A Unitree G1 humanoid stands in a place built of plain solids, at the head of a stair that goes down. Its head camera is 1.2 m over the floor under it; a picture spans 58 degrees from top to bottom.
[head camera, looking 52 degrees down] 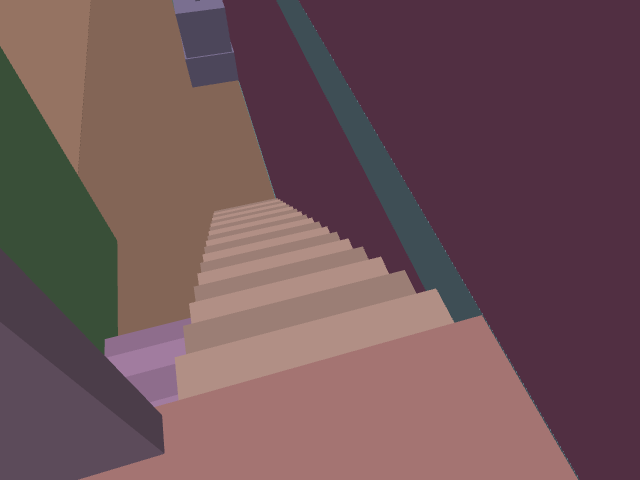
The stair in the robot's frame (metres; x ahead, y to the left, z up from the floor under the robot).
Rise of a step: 0.20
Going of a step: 0.23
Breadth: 0.97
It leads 16 degrees to the left of straight ahead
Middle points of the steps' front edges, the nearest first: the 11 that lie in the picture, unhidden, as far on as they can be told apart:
0.51 -0.04 0.00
0.73 0.03 -0.20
0.94 0.09 -0.40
1.16 0.15 -0.60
1.38 0.22 -0.80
1.60 0.28 -1.00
1.81 0.35 -1.20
2.03 0.41 -1.40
2.25 0.47 -1.60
2.47 0.54 -1.80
2.68 0.60 -2.00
